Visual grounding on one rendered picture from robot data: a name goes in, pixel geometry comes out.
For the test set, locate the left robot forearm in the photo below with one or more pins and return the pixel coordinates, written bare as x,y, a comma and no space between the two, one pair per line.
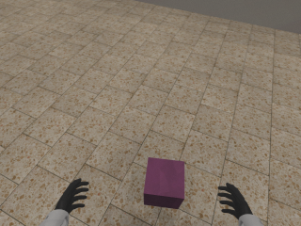
58,217

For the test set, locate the carton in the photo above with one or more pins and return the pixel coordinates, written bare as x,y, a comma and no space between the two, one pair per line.
164,183

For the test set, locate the left robot hand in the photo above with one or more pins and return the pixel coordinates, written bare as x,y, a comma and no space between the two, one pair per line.
68,198

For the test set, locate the right robot hand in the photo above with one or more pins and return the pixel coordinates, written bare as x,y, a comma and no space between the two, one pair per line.
238,203

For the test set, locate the right robot forearm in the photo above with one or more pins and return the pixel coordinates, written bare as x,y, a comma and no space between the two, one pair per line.
249,220

